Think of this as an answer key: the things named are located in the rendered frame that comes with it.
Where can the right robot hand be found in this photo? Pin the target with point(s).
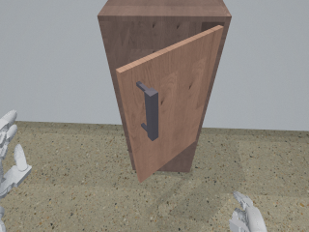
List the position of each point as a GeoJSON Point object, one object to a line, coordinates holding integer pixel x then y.
{"type": "Point", "coordinates": [249, 220]}

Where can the cupboard door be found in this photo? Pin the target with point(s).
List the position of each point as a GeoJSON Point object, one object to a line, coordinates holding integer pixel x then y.
{"type": "Point", "coordinates": [181, 74]}

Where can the left robot hand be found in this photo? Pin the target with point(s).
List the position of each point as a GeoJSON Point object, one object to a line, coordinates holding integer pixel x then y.
{"type": "Point", "coordinates": [17, 174]}

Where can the handle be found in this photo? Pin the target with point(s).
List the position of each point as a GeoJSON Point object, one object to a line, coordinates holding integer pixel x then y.
{"type": "Point", "coordinates": [151, 108]}

